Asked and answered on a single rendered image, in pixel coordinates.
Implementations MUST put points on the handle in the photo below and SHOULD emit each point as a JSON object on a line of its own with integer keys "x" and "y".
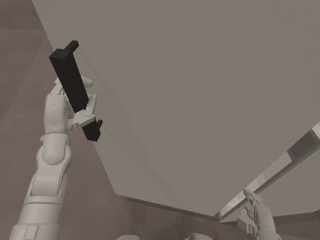
{"x": 65, "y": 66}

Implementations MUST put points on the fridge door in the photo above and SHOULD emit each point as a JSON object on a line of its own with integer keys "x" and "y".
{"x": 197, "y": 97}

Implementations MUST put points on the robot left hand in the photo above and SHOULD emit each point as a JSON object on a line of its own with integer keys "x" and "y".
{"x": 56, "y": 110}

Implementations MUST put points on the robot right forearm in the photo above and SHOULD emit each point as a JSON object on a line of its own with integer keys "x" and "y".
{"x": 267, "y": 234}

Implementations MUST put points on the robot right hand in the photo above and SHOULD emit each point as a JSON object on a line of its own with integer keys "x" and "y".
{"x": 259, "y": 218}

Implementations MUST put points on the robot left forearm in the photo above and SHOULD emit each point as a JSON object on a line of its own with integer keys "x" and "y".
{"x": 42, "y": 206}

